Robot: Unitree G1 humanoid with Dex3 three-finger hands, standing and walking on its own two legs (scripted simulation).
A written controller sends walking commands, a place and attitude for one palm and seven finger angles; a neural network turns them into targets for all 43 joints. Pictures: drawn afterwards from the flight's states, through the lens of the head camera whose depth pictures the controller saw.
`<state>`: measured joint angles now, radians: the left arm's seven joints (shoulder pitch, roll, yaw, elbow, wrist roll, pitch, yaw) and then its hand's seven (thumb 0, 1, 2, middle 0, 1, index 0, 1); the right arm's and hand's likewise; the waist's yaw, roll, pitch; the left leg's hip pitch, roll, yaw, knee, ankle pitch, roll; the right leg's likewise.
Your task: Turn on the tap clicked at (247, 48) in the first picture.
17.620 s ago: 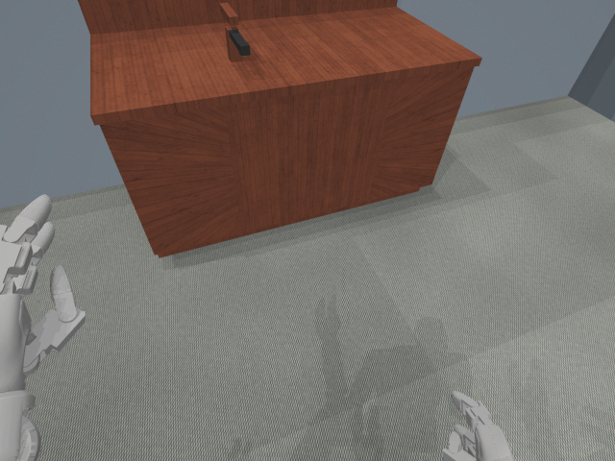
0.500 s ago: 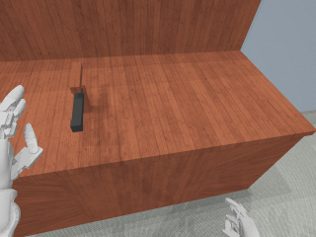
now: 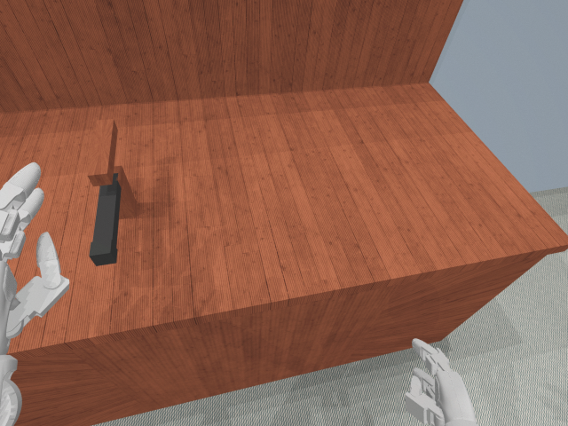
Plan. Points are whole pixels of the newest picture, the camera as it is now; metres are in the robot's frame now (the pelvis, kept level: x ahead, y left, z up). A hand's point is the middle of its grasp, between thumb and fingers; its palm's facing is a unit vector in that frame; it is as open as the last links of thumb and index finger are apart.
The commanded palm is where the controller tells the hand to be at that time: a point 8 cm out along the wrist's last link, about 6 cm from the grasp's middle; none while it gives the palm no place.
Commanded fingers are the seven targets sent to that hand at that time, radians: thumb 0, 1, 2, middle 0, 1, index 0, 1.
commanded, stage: come to a stop and stand still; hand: left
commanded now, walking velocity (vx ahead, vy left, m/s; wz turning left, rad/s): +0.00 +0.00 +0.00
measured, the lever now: (103, 252) +0.33 +0.30 +0.03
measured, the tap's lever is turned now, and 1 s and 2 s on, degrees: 0 0 0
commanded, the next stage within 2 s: look again from close up in 0.08 s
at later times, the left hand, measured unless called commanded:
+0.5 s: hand (51, 310) +0.19 +0.24 +0.15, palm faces +0.38 -0.86 -0.35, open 7.5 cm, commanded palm +0.13 +0.28 +0.17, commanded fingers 0.00 0.90 0.90 -0.20 -0.30 -0.20 -0.30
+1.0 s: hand (60, 304) +0.20 +0.24 +0.15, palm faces +0.30 -0.87 -0.38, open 7.5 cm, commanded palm +0.14 +0.29 +0.17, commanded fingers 0.00 0.90 0.90 -0.20 -0.30 -0.20 -0.30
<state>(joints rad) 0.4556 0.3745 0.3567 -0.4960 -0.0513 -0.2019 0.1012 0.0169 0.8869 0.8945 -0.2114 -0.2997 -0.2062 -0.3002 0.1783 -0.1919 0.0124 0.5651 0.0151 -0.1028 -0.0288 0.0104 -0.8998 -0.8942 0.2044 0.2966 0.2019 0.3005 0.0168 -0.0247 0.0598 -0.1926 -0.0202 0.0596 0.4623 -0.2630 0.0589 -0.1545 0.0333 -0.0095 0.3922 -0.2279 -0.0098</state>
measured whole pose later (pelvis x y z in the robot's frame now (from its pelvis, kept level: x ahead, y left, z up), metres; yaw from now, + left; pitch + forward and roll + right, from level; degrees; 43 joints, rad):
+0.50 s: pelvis -0.02 +0.00 +0.00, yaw +0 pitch -1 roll -1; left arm 0.44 0.35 0.33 -0.45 -0.05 -0.18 0.11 0.02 0.89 0.89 -0.21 -0.30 -0.21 -0.30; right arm 0.20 -0.20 0.02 0.57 0.01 -0.08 -0.04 0.01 -0.90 -0.89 0.20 0.30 0.20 0.30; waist 0.02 -0.01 0.05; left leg -0.20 -0.02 0.06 0.43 -0.21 0.06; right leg -0.16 0.03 -0.01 0.36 -0.18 -0.01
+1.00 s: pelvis -0.03 +0.02 +0.00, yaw -2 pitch -1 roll -1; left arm 0.41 0.33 0.31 -0.40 -0.03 -0.24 0.06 0.02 0.89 0.90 -0.20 -0.30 -0.20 -0.30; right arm 0.22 -0.20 0.01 0.57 0.02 -0.15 0.01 0.01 -0.90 -0.89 0.21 0.30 0.20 0.30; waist 0.02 0.03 0.04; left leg -0.24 -0.04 0.10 0.47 -0.23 0.08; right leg -0.22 0.02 0.03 0.43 -0.20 0.02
